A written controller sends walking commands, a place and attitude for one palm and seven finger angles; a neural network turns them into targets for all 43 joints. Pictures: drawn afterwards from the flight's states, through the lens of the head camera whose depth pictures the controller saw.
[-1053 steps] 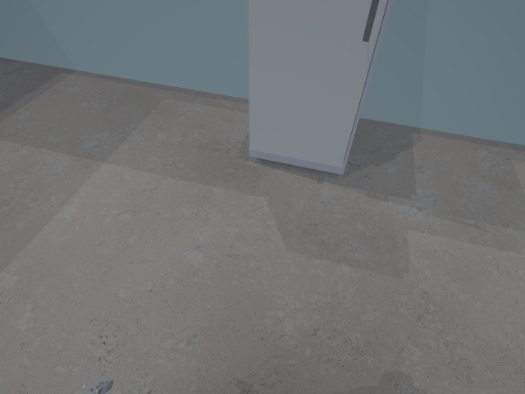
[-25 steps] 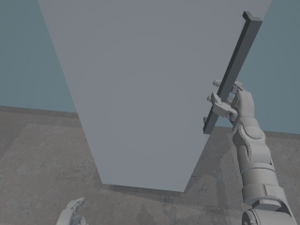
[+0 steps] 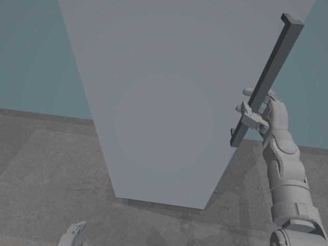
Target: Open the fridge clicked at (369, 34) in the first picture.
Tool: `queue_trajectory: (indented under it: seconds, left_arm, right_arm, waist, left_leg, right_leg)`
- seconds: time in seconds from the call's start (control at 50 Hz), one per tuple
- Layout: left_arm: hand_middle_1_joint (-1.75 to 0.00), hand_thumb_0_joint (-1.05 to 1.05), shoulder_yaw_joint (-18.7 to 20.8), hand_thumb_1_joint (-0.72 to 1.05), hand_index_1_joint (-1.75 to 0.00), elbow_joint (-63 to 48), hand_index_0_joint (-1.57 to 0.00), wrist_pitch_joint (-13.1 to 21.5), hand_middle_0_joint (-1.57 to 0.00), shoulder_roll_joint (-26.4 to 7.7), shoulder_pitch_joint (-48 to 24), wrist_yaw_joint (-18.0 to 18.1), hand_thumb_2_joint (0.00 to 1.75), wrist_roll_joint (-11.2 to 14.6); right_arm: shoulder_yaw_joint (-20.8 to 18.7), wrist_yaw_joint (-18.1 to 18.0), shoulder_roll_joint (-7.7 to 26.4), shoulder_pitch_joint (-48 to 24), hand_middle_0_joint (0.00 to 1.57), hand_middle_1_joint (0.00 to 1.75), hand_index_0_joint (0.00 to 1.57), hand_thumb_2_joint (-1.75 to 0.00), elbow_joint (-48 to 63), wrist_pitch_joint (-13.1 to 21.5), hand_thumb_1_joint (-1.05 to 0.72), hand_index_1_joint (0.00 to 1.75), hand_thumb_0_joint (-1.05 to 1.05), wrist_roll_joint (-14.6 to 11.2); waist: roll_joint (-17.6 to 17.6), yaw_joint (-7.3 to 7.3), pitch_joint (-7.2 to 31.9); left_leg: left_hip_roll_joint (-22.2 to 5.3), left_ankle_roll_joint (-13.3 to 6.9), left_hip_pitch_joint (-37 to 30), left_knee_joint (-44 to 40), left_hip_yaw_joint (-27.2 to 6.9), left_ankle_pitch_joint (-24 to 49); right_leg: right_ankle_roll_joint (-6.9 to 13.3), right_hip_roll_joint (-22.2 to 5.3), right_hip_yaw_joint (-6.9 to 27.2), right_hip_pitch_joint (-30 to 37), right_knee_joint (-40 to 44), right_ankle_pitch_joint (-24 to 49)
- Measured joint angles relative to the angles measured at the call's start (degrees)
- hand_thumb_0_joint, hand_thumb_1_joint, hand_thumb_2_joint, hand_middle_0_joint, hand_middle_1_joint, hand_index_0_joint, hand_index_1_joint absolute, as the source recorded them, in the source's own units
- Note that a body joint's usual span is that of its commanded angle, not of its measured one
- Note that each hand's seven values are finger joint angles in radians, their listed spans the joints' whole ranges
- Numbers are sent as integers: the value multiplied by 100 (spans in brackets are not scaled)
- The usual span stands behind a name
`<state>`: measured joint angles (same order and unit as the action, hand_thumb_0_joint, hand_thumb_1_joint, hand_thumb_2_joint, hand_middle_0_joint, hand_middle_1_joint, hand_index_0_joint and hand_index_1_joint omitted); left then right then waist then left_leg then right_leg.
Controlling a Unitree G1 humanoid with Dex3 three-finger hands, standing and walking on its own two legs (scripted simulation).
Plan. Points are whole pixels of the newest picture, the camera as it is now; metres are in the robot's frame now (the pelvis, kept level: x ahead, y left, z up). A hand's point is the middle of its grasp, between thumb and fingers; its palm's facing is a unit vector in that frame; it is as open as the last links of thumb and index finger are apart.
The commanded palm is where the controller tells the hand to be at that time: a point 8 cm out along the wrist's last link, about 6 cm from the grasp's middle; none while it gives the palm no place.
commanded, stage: grip the handle and tug to test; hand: right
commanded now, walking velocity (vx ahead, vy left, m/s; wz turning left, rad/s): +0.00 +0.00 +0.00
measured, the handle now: (254, 93) +0.46 -0.18 +0.18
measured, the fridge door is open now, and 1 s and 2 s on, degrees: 0 6 37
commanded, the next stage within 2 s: pull the door a little, standing still in 0.24 s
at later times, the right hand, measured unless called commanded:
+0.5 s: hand (246, 115) +0.40 -0.15 +0.16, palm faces +0.02 +1.00 +0.03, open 5.8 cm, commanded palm +0.35 -0.20 +0.15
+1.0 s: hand (247, 132) +0.34 -0.14 +0.16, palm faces -0.02 +1.00 -0.01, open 6.4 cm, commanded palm +0.32 -0.20 +0.15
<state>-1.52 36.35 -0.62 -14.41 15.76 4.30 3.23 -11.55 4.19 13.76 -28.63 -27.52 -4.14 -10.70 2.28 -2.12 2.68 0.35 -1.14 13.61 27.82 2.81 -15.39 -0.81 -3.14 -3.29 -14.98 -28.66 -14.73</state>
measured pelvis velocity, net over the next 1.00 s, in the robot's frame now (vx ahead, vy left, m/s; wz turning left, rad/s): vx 0.09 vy -0.02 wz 0.10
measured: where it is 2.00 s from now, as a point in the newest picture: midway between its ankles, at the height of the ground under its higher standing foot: outside the picture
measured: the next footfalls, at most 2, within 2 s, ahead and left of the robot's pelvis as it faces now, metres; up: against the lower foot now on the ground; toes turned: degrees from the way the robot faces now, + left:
left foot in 1.32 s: +0.13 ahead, +0.06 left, +0.00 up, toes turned +2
right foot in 1.68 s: +0.06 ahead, -0.03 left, +0.00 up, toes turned -15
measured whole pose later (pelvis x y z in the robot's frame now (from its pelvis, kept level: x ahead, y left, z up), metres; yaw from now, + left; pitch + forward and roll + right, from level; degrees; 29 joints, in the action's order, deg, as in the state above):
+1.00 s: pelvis +0.09 -0.02 +0.01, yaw +6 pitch +5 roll +1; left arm -1.9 27.8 -3.8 -12.7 14.1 -0.4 1.9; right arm -6.6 1.6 7.8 18.3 31.0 -16.2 -11.7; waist 3.0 0.4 7.5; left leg -0.2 -0.2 10.4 26.9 2.7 -16.3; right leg -0.2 -2.7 -4.2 -9.2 -27.1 -18.3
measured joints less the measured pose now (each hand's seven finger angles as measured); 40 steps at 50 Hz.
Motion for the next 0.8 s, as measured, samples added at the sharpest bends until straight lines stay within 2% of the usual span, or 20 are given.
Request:
queue_trajectory:
  seconds: [0.18,0.32,0.54,0.68,0.8]
  left_arm:
    - [-30,1,16,90,-30,-90,-20,48,-20,26,3,-65,90,-4]
    - [-30,1,16,90,-30,-243,-20,11,-20,50,-125,-85,90,3]
    - [-30,1,20,90,-30,-276,-20,-98,-20,58,-341,-101,90,-61]
    - [-30,1,-56,90,-30,-458,-20,-213,-20,172,-369,-189,90,-106]
    - [-30,1,-106,90,-30,-618,-20,-315,-20,224,-293,-284,90,-120]
  right_arm:
    - [-47,-8,-41,474,34,140,34,-79,557,-96,-72,137,0,-24]
    - [-58,70,-66,917,33,139,33,-76,1217,-326,-73,135,0,-82]
    - [292,-197,-346,953,32,140,35,-79,1843,-808,-72,134,0,20]
    - [293,-302,-388,1408,29,139,30,-78,2364,-993,-74,136,0,41]
    - [264,-303,-389,2107,23,134,22,-78,3203,-1176,-76,133,0,-1]
  waist:
    - [2,-7,75]
    - [-34,-1,114]
    - [-64,193,96]
    - [-10,139,210]
    - [12,80,292]
  left_leg:
    - [10,18,-86,-53,-110,-38]
    - [11,40,-206,-120,-180,-92]
    - [-67,81,-287,-151,-38,-189]
    - [-82,102,-343,-172,-97,-229]
    - [-62,97,-386,-188,-157,-204]
  right_leg:
    - [7,-7,-111,147,86,-62]
    - [13,-6,-183,293,155,-141]
    - [42,73,-40,265,96,-230]
    - [59,90,-100,367,159,-284]
    - [71,72,-161,469,205,-307]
